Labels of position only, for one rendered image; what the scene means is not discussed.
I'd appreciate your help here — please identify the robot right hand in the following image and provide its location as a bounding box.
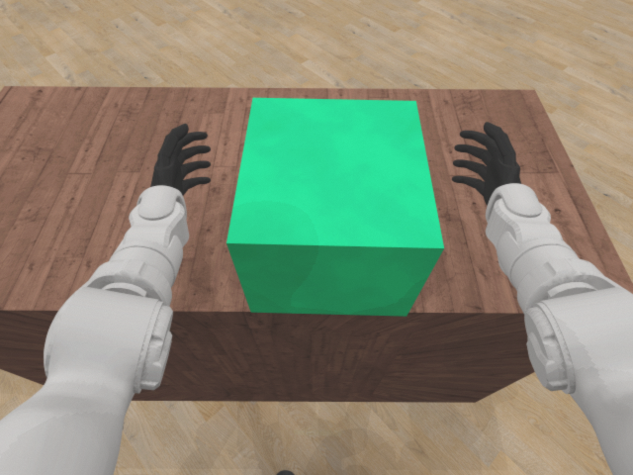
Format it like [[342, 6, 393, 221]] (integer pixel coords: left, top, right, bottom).
[[452, 122, 521, 206]]

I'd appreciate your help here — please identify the robot left hand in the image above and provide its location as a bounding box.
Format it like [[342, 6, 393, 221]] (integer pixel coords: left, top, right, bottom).
[[150, 124, 211, 196]]

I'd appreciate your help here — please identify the pedestal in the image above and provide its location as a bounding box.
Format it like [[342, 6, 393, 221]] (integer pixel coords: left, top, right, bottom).
[[0, 86, 633, 403]]

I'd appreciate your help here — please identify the robot right upper arm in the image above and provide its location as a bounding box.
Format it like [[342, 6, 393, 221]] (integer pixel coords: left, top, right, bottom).
[[524, 287, 633, 475]]

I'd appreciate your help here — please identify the robot right forearm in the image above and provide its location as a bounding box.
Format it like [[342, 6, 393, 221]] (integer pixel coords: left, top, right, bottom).
[[486, 183, 633, 315]]

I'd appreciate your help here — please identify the robot left forearm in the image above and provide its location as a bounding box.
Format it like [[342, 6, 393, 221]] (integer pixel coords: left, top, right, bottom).
[[44, 185, 189, 378]]

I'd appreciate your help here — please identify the robot left upper arm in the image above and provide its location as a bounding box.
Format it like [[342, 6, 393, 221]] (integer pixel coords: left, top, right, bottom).
[[0, 287, 173, 475]]

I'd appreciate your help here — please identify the carton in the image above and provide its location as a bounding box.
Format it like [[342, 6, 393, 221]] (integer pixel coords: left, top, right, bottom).
[[226, 98, 444, 317]]

